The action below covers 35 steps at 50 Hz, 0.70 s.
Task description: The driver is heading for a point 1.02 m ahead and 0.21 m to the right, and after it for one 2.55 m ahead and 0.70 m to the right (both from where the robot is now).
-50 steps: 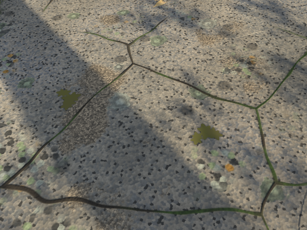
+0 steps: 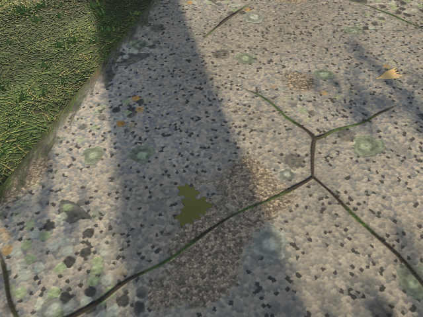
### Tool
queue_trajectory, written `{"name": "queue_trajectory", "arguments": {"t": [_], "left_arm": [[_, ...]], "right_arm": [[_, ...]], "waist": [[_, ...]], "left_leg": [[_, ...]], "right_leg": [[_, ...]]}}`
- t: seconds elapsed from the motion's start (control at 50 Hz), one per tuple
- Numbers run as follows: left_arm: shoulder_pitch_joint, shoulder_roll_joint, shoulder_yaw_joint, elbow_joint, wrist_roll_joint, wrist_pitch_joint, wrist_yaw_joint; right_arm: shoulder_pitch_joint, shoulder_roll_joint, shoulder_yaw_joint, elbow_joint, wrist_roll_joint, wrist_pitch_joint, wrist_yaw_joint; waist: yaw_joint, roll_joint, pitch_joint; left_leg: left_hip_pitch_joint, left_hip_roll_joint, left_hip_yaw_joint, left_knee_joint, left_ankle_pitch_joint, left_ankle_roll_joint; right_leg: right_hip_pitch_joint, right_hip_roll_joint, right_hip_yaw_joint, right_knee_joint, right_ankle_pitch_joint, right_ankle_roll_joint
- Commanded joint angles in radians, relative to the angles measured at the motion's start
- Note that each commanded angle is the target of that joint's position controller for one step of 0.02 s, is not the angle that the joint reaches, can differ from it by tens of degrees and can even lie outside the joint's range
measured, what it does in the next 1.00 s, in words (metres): walks ahead, turning right: left foot, then right foot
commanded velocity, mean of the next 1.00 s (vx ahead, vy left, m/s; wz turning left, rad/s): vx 0.45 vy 0.00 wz -0.38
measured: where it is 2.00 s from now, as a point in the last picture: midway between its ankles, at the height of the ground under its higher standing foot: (270, 239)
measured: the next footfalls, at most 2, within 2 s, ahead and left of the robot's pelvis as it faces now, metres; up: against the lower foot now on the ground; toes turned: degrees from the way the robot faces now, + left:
left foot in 0.30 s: +0.31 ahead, +0.13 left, +0.00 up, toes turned -11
right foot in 0.80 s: +0.49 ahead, -0.21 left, +0.00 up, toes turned -28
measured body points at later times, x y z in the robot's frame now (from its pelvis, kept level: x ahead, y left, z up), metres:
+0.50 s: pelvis +0.24 +0.03 +0.01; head +0.26 +0.04 +0.46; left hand +0.42 +0.29 -0.10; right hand +0.28 -0.26 -0.09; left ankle +0.27 +0.14 -0.74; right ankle +0.23 -0.11 -0.65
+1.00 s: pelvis +0.44 -0.10 +0.00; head +0.48 -0.14 +0.45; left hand +0.70 +0.05 -0.09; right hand +0.41 -0.41 -0.12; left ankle +0.52 +0.05 -0.66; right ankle +0.46 -0.19 -0.74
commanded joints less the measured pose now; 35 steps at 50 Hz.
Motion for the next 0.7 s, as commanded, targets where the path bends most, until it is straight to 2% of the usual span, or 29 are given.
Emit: {"name": "queue_trajectory", "arguments": {"t": [0.02, 0.06, 0.1, 0.14, 0.2, 0.24, 0.28, 0.3, 0.32, 0.34, 0.36, 0.38, 0.4, 0.44, 0.52, 0.6, 0.64, 0.7], "left_arm": [[0.038, 0.106, 0.023, -0.041, -0.007, -0.004, 0.004], [0.050, 0.140, 0.032, -0.029, -0.020, 0.001, 0.012], [0.060, 0.175, 0.044, -0.019, -0.025, 0.010, 0.022], [0.091, 0.190, 0.048, -0.007, -0.027, 0.021, 0.027], [0.143, 0.189, 0.049, 0.010, -0.035, 0.033, 0.030], [0.144, 0.189, 0.050, 0.013, -0.036, 0.041, 0.033], [0.138, 0.146, 0.038, 0.008, -0.029, 0.045, 0.033], [0.121, 0.086, 0.017, -0.009, -0.018, 0.041, 0.030], [0.208, 0.020, -0.003, -0.040, -0.031, 0.029, 0.033], [0.215, 0.097, 0.012, -0.044, -0.050, 0.027, 0.038], [0.160, 0.151, 0.029, -0.040, -0.050, 0.033, 0.038], [0.124, 0.151, 0.033, -0.041, -0.042, 0.041, 0.038], [0.104, 0.139, 0.034, -0.043, -0.032, 0.046, 0.036], [0.089, 0.106, 0.033, -0.052, -0.032, 0.059, 0.027], [0.019, 0.067, 0.022, -0.090, -0.024, 0.070, 0.017], [-0.090, 0.049, 0.008, -0.125, -0.024, 0.061, -0.007], [-0.155, 0.047, 0.004, -0.151, -0.025, 0.060, -0.019], [-0.216, 0.064, 0.007, -0.189, -0.028, 0.063, -0.034]], "right_arm": [[-0.041, -0.072, -0.020, -0.102, -0.014, -0.036, 0.005], [-0.084, -0.043, -0.005, -0.117, -0.021, -0.039, 0.008], [-0.156, -0.021, 0.009, -0.130, -0.020, -0.046, 0.014], [-0.215, -0.034, 0.008, -0.136, -0.010, -0.052, 0.021], [-0.274, -0.062, -0.002, -0.154, 0.000, -0.061, 0.027], [-0.262, -0.084, -0.015, -0.156, 0.004, -0.067, 0.025], [-0.153, -0.112, -0.036, -0.128, 0.000, -0.068, 0.015], [-0.018, -0.161, -0.053, -0.113, -0.014, -0.068, 0.004], [0.071, -0.247, -0.076, -0.096, -0.023, -0.048, 0.000], [0.088, -0.206, -0.072, -0.075, -0.012, -0.041, 0.009], [0.051, -0.143, -0.055, -0.079, -0.006, -0.042, 0.010], [0.000, -0.108, -0.043, -0.082, -0.008, -0.043, 0.011], [-0.044, -0.078, -0.035, -0.078, -0.015, -0.044, 0.014], [-0.084, -0.060, -0.032, -0.066, -0.022, -0.051, 0.013], [-0.069, -0.096, -0.050, -0.028, -0.017, -0.064, 0.008], [-0.053, -0.138, -0.060, 0.002, -0.010, -0.056, 0.002], [-0.023, -0.158, -0.065, 0.021, -0.002, -0.049, 0.001], [0.009, -0.186, -0.075, 0.046, 0.014, -0.034, 0.002]], "waist": [[0.001, -0.131, -0.041], [0.004, -0.129, -0.032], [0.024, -0.125, -0.022], [0.046, -0.125, -0.018], [0.057, -0.121, -0.016], [0.031, -0.129, -0.018], [-0.034, -0.126, -0.054], [-0.101, -0.048, -0.147], [-0.087, 0.216, -0.266], [-0.088, 0.248, -0.224], [-0.090, 0.155, -0.118], [-0.072, 0.104, -0.058], [-0.051, 0.085, -0.022], [-0.019, 0.106, 0.009], [-0.019, 0.052, 0.018], [-0.052, 0.029, 0.034], [-0.072, 0.020, 0.052], [-0.077, 0.021, 0.070]], "left_leg": [[-0.226, 0.087, -0.012, -0.107, 0.038, -0.017], [-0.192, 0.080, 0.018, -0.256, 0.038, -0.039], [-0.117, 0.065, 0.030, -0.410, 0.161, -0.051], [-0.044, 0.036, 0.032, -0.515, 0.303, -0.061], [0.024, 0.017, 0.008, -0.611, 0.360, -0.057], [0.102, 0.018, 0.004, -0.663, 0.343, -0.038], [0.285, 0.041, 0.009, -0.715, 0.297, -0.001], [0.475, 0.177, -0.117, -0.726, 0.227, 0.054], [0.718, 0.399, -0.462, -0.798, 0.027, 0.183], [0.684, 0.445, -0.661, -0.873, -0.201, 0.222], [0.595, 0.407, -0.564, -0.890, -0.211, 0.196], [0.507, 0.363, -0.436, -0.901, -0.090, 0.173], [0.434, 0.324, -0.339, -0.922, 0.025, 0.164], [0.333, 0.280, -0.195, -0.968, 0.180, 0.152], [0.320, 0.279, -0.039, -1.010, 0.375, 0.176], [0.335, 0.264, 0.097, -1.014, 0.439, 0.156], [0.358, 0.275, 0.136, -1.013, 0.435, 0.144], [0.439, 0.303, 0.175, -0.977, 0.493, 0.121]], "right_leg": [[0.220, -0.247, 0.364, -0.224, 0.123, -0.204], [0.167, -0.241, 0.318, -0.244, 0.161, -0.219], [0.104, -0.218, 0.272, -0.253, 0.143, -0.204], [0.068, -0.207, 0.259, -0.250, 0.128, -0.185], [0.082, -0.217, 0.302, -0.209, 0.052, -0.157], [0.084, -0.222, 0.341, -0.161, -0.005, -0.130], [0.030, -0.165, 0.329, -0.044, -0.031, -0.085], [-0.065, -0.104, 0.260, 0.190, -0.100, -0.043], [-0.326, 0.007, 0.110, 0.495, -0.371, 0.013], [-0.476, -0.044, 0.106, 0.683, -0.431, 0.028], [-0.513, -0.084, 0.122, 0.760, -0.345, 0.030], [-0.496, -0.108, 0.105, 0.770, -0.273, 0.036], [-0.473, -0.132, 0.101, 0.746, -0.215, 0.042], [-0.408, -0.168, 0.089, 0.710, -0.149, 0.049], [-0.423, -0.179, 0.077, 0.595, -0.028, 0.074], [-0.371, -0.170, 0.030, 0.366, 0.151, 0.061], [-0.351, -0.163, 0.000, 0.286, 0.174, 0.044], [-0.343, -0.148, -0.032, 0.212, 0.110, 0.006]]}}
